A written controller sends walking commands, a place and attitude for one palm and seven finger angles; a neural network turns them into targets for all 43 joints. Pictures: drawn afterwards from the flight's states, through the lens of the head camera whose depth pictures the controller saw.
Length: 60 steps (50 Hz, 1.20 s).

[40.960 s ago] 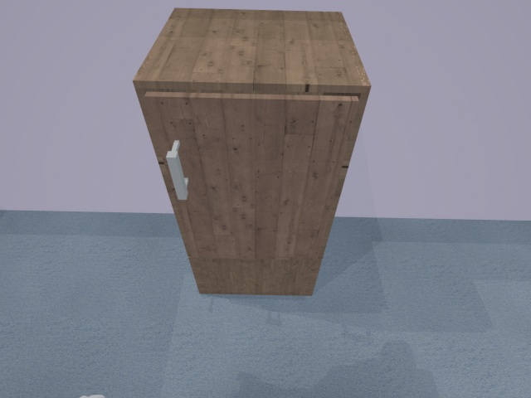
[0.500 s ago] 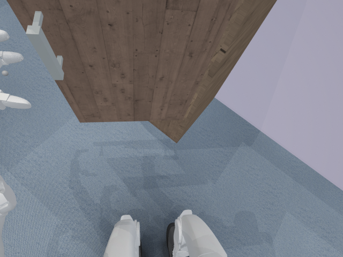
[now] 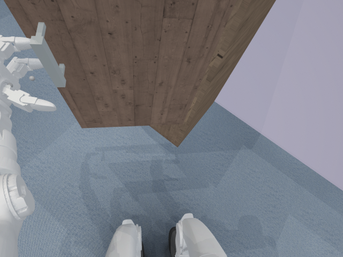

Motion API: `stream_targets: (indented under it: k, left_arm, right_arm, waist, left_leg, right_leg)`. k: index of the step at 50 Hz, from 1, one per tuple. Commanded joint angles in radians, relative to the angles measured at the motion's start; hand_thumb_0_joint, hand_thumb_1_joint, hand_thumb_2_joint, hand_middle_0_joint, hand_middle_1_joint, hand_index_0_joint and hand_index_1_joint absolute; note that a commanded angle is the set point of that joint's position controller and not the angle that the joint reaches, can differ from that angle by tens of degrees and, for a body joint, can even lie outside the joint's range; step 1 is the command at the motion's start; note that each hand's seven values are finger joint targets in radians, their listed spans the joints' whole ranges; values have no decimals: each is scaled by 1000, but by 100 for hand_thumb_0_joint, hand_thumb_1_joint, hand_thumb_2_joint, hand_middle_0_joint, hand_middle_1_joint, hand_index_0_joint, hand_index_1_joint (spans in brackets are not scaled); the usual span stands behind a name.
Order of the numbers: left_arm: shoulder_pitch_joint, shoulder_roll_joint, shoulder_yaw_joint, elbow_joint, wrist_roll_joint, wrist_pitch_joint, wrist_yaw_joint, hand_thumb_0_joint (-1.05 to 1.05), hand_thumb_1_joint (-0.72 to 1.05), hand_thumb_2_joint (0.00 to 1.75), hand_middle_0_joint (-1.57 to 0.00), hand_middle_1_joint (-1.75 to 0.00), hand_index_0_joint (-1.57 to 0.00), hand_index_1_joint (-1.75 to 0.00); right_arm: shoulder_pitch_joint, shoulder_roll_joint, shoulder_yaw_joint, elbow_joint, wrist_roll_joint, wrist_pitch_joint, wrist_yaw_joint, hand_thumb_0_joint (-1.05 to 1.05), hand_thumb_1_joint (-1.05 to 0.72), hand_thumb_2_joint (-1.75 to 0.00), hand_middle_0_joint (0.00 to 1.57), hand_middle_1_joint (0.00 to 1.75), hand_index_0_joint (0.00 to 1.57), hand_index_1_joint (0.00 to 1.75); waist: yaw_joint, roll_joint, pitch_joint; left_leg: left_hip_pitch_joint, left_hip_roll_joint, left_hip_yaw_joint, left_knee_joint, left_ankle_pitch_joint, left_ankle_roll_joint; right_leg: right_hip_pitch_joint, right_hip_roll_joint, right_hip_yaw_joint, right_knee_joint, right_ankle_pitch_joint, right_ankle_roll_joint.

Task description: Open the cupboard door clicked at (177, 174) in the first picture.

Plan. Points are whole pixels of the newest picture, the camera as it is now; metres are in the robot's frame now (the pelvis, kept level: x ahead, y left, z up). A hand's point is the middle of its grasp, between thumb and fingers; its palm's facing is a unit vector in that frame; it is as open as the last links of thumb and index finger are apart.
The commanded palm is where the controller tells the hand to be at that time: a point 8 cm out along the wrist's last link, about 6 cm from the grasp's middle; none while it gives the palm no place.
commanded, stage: slide the fingers in behind the handle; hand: left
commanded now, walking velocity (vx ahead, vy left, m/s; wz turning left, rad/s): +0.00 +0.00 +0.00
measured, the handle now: (51, 57) +0.54 +0.24 +0.06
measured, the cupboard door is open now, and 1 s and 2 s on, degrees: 43 43 43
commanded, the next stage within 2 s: close the thumb around the handle in 1.08 s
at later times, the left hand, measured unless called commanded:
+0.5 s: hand (57, 77) +0.49 +0.22 +0.06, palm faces +0.05 -1.00 -0.01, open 14.0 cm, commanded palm +0.47 +0.27 +0.06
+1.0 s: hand (60, 77) +0.49 +0.22 +0.05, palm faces +0.06 -1.00 -0.02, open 14.0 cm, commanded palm +0.47 +0.26 +0.06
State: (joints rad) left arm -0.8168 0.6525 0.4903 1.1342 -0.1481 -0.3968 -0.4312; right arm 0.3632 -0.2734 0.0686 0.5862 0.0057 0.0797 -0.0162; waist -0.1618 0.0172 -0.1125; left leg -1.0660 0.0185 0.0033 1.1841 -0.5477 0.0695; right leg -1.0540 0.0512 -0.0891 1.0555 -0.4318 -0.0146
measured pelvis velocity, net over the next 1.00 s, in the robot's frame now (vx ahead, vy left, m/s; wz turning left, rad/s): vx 0.00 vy -0.02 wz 0.02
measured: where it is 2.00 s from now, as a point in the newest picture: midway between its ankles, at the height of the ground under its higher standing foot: outside the picture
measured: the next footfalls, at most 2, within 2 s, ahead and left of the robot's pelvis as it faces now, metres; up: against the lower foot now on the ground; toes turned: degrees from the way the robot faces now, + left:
none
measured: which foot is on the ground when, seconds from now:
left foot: down 0.00-1.00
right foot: down 0.00-1.00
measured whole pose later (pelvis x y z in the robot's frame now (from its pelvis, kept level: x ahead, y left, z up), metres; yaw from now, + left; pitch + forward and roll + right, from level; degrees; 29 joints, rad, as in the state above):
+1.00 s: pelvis +0.00 -0.02 +0.00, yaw +1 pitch +24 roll -3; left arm -0.83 0.57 0.43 1.15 -0.14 -0.44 -0.33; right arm 0.35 -0.28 0.05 0.60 0.00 0.06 -0.02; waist -0.16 0.02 -0.11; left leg -1.05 0.02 0.00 1.17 -0.54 0.04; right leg -1.06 0.05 -0.09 1.08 -0.45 -0.04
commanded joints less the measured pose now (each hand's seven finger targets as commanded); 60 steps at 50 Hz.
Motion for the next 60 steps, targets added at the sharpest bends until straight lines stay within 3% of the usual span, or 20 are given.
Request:
stream_targets:
  k: [1, 6, 9, 15, 17, 18, 19, 24, 26, 29, 33, 36, 38, 40, 42, 48, 52, 56, 58, 60]
  left_arm:
    - [-340, 261, 20, -214, -23, -63, 6, 0, -50, 30, -30, -120, -30, -120]
    - [-395, 221, -10, -217, -21, -81, 32, 0, -50, 30, -30, -120, -30, -120]
    - [-386, 214, -11, -230, -19, -89, 43, 0, -50, 30, -30, -120, -30, -120]
    - [-396, 161, -46, -210, -8, -81, 79, 0, -50, 30, -30, -120, -30, -120]
    - [-398, 159, -41, -219, -8, -87, 95, 0, -50, 30, -30, -120, -30, -120]
    - [-406, 199, -11, -246, -3, -96, 105, 0, -50, 30, -30, -120, -30, -120]
    - [-399, 177, -28, -240, 0, -98, 109, 0, -50, 30, -30, -120, -30, -120]
    - [-370, 151, -37, -209, 2, -100, 119, 0, -50, 30, -30, -120, -30, -120]
    - [-379, 184, -20, -208, 4, -97, 121, 0, -50, 30, -30, -120, -30, -120]
    - [-389, 166, -29, -255, 0, -115, 117, 0, -50, 30, -30, -120, -30, -120]
    - [-334, 116, -49, -242, -16, -111, 113, 0, -50, 30, -30, -120, -30, -120]
    - [-338, 149, -31, -199, -6, -89, 122, 0, -50, 30, -30, -120, -30, -120]
    - [-363, 175, -16, -214, 2, -98, 128, 0, -50, 30, -30, -120, -30, -120]
    - [-370, 145, -43, -203, 3, -101, 123, 0, -50, 30, -30, -120, -30, -120]
    - [-385, 176, -22, -179, -6, -104, 115, 0, -50, 30, -30, -120, -30, -120]
    - [-411, 201, -14, -207, -7, -117, 95, 0, -50, 30, -30, -120, -30, -120]
    - [-416, 158, -46, -187, -9, -96, 96, 0, -50, 30, -30, -120, -30, -120]
    - [-406, 207, -17, -162, 1, -75, 103, 0, -50, 30, -30, -120, -30, -120]
    - [-408, 217, -6, -179, 1, -81, 99, 0, -50, 30, -30, -120, -30, -120]
    - [-390, 198, -21, -161, -1, -75, 93, 0, -44, 32, -30, -121, -30, -121]
  right_arm:
    - [164, -206, -80, -40, -5, -8, -13, 0, -90, -90, 20, 30, 20, 30]
    - [162, -208, -82, -26, -6, -10, -16, 0, -90, -90, 20, 30, 20, 30]
    - [165, -205, -84, -24, -8, -10, -18, 0, -90, -90, 20, 30, 20, 30]
    - [159, -198, -83, -21, -8, -5, -12, 0, -90, -90, 20, 30, 20, 30]
    - [161, -197, -83, -28, -10, -7, -11, 0, -90, -90, 20, 30, 20, 30]
    - [162, -201, -85, -26, -13, -7, -12, 0, -90, -90, 20, 30, 20, 30]
    - [161, -194, -85, -29, -12, -8, -10, 0, -90, -90, 20, 30, 20, 30]
    - [156, -187, -84, -32, -10, -7, -5, 0, -90, -90, 20, 30, 20, 30]
    - [154, -190, -81, -35, -9, -7, -9, 0, -90, -90, 20, 30, 20, 30]
    - [154, -184, -84, -33, -11, -13, -7, 0, -90, -90, 20, 30, 20, 30]
    - [153, -178, -87, -31, -7, -14, -3, 0, -90, -90, 20, 30, 20, 30]
    - [152, -182, -84, -31, -4, -10, -6, 0, -90, -90, 20, 30, 20, 30]
    - [153, -183, -85, -31, -7, -14, -10, 0, -90, -90, 20, 30, 20, 30]
    - [150, -179, -82, -33, -6, -19, -9, 0, -90, -90, 20, 30, 20, 30]
    - [150, -182, -78, -32, -5, -24, -15, 0, -90, -90, 20, 30, 20, 30]
    - [155, -191, -81, -25, -8, -31, -15, 0, -90, -90, 20, 30, 20, 30]
    - [158, -190, -80, -25, -7, -29, -14, 0, -90, -90, 20, 30, 20, 30]
    - [162, -196, -77, -24, -6, -25, -15, 0, -90, -90, 20, 30, 20, 30]
    - [166, -194, -78, -27, -8, -27, -16, 0, -90, -90, 20, 30, 20, 30]
    - [163, -193, -76, -30, -6, -26, -15, 0, -90, -90, 20, 30, 20, 30]
  waist:
    - [10, 181, -487]
    - [0, 188, -462]
    - [8, 193, -509]
    - [-1, 173, -458]
    - [1, 166, -463]
    - [11, 179, -510]
    - [7, 170, -521]
    - [3, 129, -486]
    - [0, 101, -473]
    - [12, 172, -529]
    - [12, 135, -517]
    - [11, 93, -439]
    - [13, 111, -473]
    - [-2, 96, -460]
    - [-5, 86, -435]
    - [6, 159, -532]
    - [-14, 143, -494]
    - [-7, 121, -477]
    - [2, 131, -513]
    - [-6, 120, -479]
  left_leg:
    - [425, 26, -97, -149, 556, -67]
    - [440, 25, -112, -164, 494, -73]
    - [462, 23, -111, -156, 546, -75]
    - [442, 22, -111, -166, 510, -74]
    - [434, 17, -105, -166, 500, -67]
    - [448, 19, -106, -162, 533, -71]
    - [444, 16, -98, -156, 535, -67]
    - [376, 11, -76, -152, 489, -52]
    - [324, 5, -66, -156, 444, -41]
    - [391, 7, -70, -152, 498, -50]
    - [376, 7, -61, -152, 518, -47]
    - [294, 2, -53, -163, 426, -38]
    - [303, -1, -52, -158, 424, -37]
    - [287, -2, -48, -155, 397, -34]
    - [244, -4, -44, -148, 368, -29]
    - [329, 1, -60, -137, 439, -40]
    - [330, 3, -66, -138, 437, -37]
    - [284, 2, -60, -140, 407, -34]
    - [296, 2, -61, -136, 435, -36]
    - [281, 3, -57, -137, 423, -34]
  right_leg:
    - [186, 11, 37, -85, 272, -12]
    - [148, 9, 34, -91, 215, -16]
    - [166, 7, 37, -84, 248, -16]
    - [154, 6, 33, -89, 228, -15]
    - [171, 6, 36, -89, 236, -17]
    - [193, 3, 41, -84, 262, -16]
    - [205, 4, 46, -84, 276, -13]
    - [248, 3, 57, -88, 298, -8]
    - [293, 1, 70, -95, 303, -7]
    - [280, 1, 68, -86, 327, -11]
    - [303, 2, 68, -89, 361, -8]
    - [316, -2, 75, -101, 318, -6]
    - [322, -4, 83, -98, 321, -7]
    - [314, -3, 85, -102, 303, -4]
    - [328, -3, 94, -103, 293, -7]
    - [292, -3, 83, -79, 312, -10]
    - [255, 1, 73, -82, 298, -9]
    - [283, -2, 79, -87, 291, -6]
    - [298, -1, 80, -79, 316, -7]
    - [290, -1, 80, -85, 308, -6]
